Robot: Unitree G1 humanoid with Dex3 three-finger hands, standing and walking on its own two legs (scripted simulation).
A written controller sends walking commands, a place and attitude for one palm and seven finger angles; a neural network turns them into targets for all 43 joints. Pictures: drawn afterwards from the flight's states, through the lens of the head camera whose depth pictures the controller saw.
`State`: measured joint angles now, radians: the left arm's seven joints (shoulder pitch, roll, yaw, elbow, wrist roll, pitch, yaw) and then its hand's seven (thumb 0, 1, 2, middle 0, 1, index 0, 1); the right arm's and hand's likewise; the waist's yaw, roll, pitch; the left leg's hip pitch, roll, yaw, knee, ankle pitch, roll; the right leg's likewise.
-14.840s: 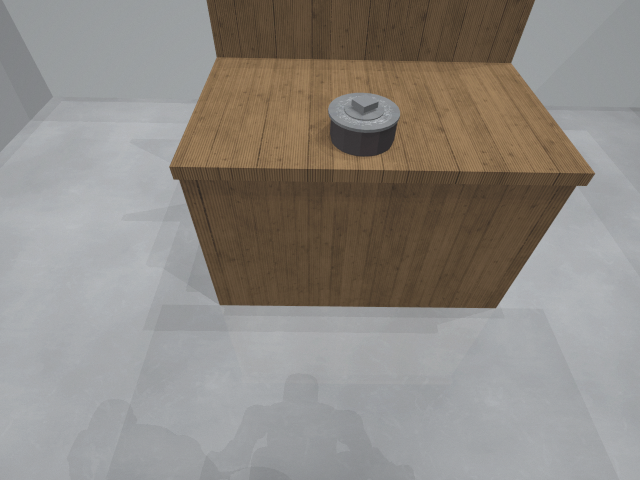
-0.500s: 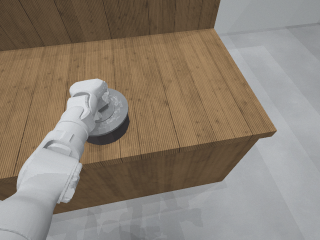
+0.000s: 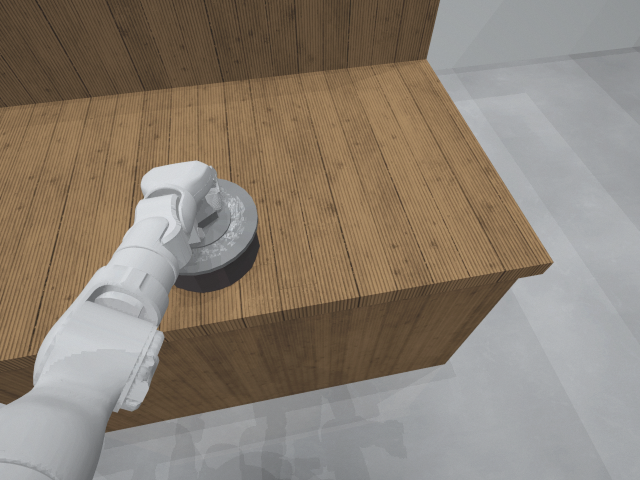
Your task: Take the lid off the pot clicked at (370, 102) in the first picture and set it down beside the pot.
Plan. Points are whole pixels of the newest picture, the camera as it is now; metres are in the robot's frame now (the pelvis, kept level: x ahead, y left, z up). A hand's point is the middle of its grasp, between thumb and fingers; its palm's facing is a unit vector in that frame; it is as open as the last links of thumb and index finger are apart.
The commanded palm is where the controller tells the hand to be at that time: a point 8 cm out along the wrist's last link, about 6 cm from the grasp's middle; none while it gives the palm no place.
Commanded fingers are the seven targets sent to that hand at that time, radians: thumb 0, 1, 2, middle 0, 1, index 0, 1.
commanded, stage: lift the lid straight up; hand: left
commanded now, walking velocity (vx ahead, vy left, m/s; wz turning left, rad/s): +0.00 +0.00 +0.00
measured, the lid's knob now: (195, 214) +0.50 +0.15 +0.01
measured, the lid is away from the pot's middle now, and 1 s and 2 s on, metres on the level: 0.00 0.01 0.01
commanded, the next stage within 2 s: move the lid sideways beside the pot in 1.82 s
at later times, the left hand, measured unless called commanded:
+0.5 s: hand (189, 202) +0.47 +0.14 +0.07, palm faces -0.36 -0.09 -0.93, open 7.7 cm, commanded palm +0.48 +0.14 +0.14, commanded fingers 0.00 0.57 1.00 -0.76 -1.09 -0.82 -1.11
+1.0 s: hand (169, 183) +0.47 +0.15 +0.11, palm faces -0.32 -0.09 -0.94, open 7.7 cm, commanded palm +0.48 +0.15 +0.18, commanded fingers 0.00 0.57 1.00 -0.76 -1.09 -0.82 -1.11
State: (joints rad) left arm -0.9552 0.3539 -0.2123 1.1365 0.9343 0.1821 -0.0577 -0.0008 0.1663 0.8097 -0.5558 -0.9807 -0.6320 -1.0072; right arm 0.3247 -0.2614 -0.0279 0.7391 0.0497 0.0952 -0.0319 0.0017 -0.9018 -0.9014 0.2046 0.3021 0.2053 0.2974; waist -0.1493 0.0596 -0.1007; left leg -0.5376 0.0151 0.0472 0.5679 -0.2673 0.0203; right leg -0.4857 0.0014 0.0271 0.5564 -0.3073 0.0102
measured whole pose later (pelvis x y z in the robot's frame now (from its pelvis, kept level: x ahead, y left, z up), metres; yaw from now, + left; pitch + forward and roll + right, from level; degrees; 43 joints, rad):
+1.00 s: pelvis +0.00 +0.00 +0.01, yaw +1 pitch +9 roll +0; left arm -1.02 0.37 -0.24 1.03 0.90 0.22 -0.19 0.05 0.17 0.82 -0.56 -0.96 -0.68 -1.01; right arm 0.28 -0.27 0.00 0.72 0.06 0.05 -0.05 0.00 -0.90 -0.90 0.20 0.30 0.20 0.30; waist -0.11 0.07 -0.08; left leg -0.41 -0.01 0.03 0.49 -0.24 0.02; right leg -0.36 -0.02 0.01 0.49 -0.29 0.01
